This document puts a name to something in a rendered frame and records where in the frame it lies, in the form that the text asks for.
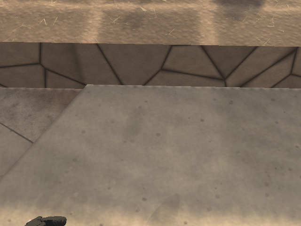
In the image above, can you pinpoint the robot left hand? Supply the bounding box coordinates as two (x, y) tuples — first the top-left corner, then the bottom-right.
(24, 216), (67, 226)

